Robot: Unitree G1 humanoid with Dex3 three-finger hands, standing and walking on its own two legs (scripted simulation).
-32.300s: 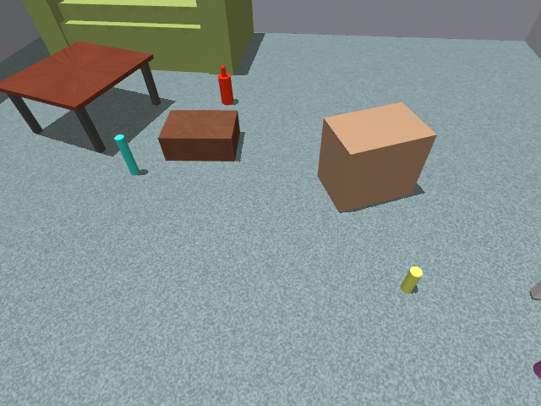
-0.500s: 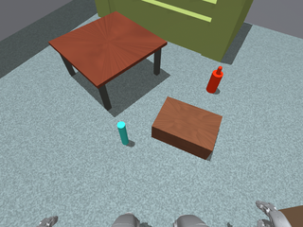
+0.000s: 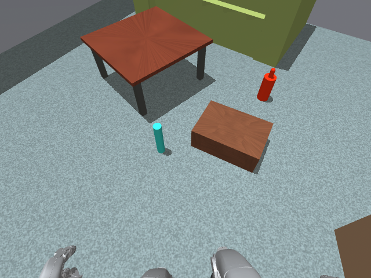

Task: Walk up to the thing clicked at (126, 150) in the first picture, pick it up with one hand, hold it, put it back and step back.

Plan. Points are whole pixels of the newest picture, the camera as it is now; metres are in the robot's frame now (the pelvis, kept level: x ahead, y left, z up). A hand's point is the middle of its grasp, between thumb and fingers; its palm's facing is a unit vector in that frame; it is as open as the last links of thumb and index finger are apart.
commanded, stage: step back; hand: left
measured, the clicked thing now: (159, 139) +0.86 +0.18 -0.63
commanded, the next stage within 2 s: stand in 1.40 s
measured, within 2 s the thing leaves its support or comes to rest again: neither
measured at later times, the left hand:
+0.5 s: hand out of the picture -0.09 +0.25 -0.13, palm faces +0.01 -0.89 -0.45, open 7.4 cm
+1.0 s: hand out of the picture -0.15 +0.24 -0.14, palm faces +0.06 -0.93 -0.37, open 7.4 cm
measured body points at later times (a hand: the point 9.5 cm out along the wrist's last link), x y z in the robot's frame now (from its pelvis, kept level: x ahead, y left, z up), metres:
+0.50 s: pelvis -0.17 -0.03 +0.00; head -0.14 -0.04 +0.45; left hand -0.10 +0.30 -0.10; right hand -0.08 -0.35 -0.13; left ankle -0.18 +0.11 -0.70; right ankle -0.13 -0.14 -0.72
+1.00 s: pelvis -0.19 -0.02 +0.01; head -0.18 -0.03 +0.46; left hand -0.16 +0.29 -0.11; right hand -0.10 -0.34 -0.12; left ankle -0.16 +0.11 -0.71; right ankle -0.16 -0.14 -0.72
